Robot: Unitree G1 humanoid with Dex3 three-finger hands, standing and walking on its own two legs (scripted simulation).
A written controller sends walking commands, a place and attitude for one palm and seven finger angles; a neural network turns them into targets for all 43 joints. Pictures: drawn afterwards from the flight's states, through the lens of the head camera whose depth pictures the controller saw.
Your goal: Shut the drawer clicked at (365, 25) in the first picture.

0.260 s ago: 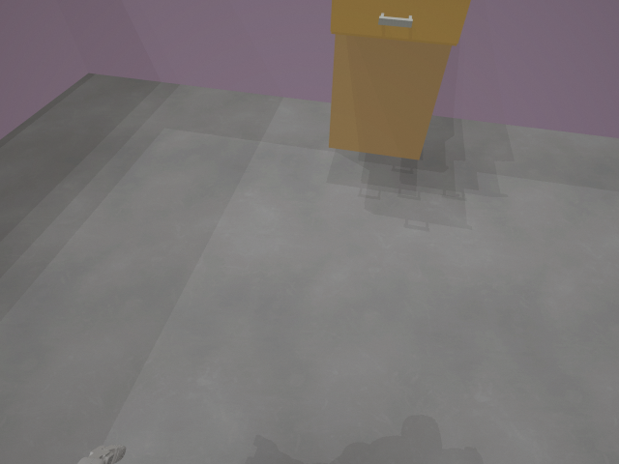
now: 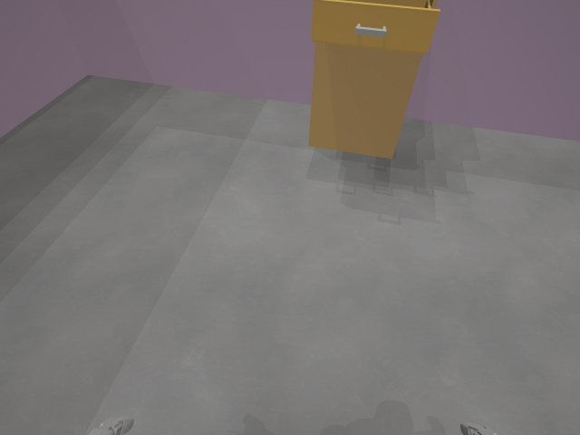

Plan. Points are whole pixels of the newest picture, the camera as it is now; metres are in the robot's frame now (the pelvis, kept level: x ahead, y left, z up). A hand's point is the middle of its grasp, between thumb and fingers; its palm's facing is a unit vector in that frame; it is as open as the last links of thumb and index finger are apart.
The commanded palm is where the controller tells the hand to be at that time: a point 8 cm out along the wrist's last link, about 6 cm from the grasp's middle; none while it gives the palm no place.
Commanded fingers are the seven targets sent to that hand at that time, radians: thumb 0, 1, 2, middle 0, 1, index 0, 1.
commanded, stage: stand and wait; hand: left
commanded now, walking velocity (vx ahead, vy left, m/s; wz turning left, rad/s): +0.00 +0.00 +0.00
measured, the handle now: (370, 29) +1.42 -0.20 +0.01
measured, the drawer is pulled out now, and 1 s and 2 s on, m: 0.30 0.30 0.30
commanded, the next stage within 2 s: look at it before walking up in 0.56 s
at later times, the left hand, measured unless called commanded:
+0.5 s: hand out of the picture +0.05 +0.25 -0.15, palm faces -0.03 -0.94 -0.34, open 7.3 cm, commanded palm none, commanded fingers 0.00 0.90 0.90 -0.20 -0.30 -0.20 -0.30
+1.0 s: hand out of the picture +0.04 +0.24 -0.15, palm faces -0.04 -0.95 -0.32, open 7.3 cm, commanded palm none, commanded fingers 0.00 0.90 0.90 -0.20 -0.30 -0.20 -0.30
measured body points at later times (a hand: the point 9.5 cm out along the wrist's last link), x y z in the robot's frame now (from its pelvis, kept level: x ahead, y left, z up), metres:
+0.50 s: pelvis -0.02 -0.01 +0.00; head -0.02 +0.00 +0.45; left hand +0.06 +0.29 -0.13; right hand +0.05 -0.30 -0.13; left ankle -0.02 +0.13 -0.74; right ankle -0.02 -0.12 -0.74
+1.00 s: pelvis -0.03 +0.00 +0.01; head -0.03 +0.00 +0.46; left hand +0.04 +0.29 -0.13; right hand +0.04 -0.30 -0.13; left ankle -0.02 +0.13 -0.74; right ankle -0.02 -0.12 -0.74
